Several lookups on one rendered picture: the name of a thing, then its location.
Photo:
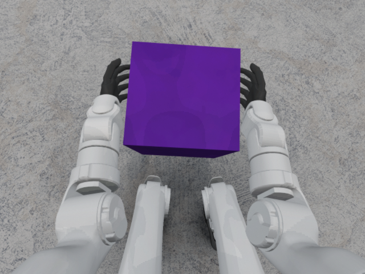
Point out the left robot thigh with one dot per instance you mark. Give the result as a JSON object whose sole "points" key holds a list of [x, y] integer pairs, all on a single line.
{"points": [[143, 250]]}

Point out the left robot forearm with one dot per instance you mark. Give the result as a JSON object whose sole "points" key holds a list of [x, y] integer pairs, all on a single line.
{"points": [[96, 169]]}

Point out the right robot thigh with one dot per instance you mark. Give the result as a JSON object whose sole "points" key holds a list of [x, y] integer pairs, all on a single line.
{"points": [[236, 254]]}

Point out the right robot forearm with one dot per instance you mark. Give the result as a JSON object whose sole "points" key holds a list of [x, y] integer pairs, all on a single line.
{"points": [[271, 175]]}

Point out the robot thigh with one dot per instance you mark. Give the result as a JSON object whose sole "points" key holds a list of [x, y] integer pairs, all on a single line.
{"points": [[143, 250], [236, 254]]}

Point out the robot right upper arm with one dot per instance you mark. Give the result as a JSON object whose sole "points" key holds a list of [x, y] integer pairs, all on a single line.
{"points": [[287, 235]]}

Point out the left robot hand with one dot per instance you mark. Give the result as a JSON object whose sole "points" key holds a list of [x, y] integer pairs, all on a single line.
{"points": [[111, 80]]}

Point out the robot left upper arm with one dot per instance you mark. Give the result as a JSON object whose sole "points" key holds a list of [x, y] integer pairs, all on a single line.
{"points": [[87, 227]]}

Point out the carton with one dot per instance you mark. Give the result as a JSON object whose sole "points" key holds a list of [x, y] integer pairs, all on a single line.
{"points": [[183, 100]]}

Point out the right robot hand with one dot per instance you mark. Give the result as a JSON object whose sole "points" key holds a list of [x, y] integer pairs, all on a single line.
{"points": [[256, 86]]}

